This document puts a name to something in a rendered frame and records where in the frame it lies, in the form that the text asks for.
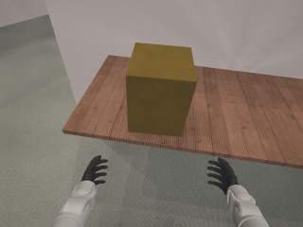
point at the right robot hand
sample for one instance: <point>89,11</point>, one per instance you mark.
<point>228,177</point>

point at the table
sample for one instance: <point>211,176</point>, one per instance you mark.
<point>233,114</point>

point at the left robot forearm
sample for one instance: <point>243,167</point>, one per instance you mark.
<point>76,210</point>

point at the left robot hand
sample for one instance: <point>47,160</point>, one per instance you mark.
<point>90,172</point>

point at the carton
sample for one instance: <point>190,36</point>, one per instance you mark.
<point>160,85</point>

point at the right robot forearm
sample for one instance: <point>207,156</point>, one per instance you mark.
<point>243,208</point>

